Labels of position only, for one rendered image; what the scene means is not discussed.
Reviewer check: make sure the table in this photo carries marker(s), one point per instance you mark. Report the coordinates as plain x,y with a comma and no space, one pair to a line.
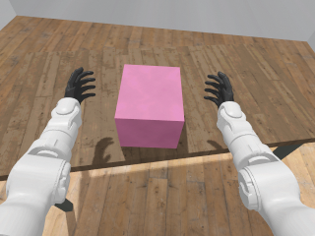
277,111

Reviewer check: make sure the left robot forearm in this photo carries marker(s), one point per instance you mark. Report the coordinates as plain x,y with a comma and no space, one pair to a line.
58,137

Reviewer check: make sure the robot right hand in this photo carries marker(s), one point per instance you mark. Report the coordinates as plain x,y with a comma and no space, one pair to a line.
224,92

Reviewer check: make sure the left robot upper arm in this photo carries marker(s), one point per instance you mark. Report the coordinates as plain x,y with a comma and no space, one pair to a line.
39,182

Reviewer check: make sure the right robot forearm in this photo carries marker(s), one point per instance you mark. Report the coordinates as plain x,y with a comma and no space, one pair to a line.
243,143

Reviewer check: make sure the robot left hand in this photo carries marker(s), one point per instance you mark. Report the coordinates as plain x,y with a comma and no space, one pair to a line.
74,87

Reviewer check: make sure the right robot upper arm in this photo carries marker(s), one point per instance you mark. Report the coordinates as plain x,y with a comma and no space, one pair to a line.
270,189

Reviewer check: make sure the carton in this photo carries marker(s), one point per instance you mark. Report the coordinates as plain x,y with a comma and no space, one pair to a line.
149,111

